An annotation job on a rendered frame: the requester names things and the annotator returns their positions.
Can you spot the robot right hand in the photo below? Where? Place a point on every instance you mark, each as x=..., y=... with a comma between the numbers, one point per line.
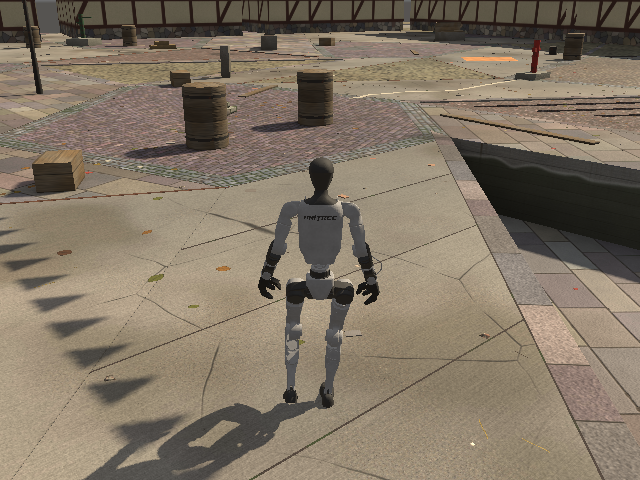
x=374, y=289

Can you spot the robot left hand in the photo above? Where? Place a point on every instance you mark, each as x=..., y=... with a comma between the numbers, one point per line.
x=268, y=283

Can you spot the robot shin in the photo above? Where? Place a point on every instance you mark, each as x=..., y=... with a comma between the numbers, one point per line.
x=291, y=358
x=332, y=359

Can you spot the robot right upper arm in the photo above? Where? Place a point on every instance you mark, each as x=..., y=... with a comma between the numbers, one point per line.
x=352, y=211

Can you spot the robot right forearm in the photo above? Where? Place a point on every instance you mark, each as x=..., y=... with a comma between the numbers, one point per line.
x=367, y=267

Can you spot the right robot shin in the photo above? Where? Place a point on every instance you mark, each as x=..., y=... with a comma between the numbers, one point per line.
x=332, y=359

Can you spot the left robot shin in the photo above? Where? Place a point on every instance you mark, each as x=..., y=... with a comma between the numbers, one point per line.
x=291, y=358

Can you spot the robot left forearm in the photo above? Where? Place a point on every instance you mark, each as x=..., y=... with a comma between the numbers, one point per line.
x=270, y=263

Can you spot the robot left upper arm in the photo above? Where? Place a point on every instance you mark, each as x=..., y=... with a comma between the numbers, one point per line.
x=289, y=210

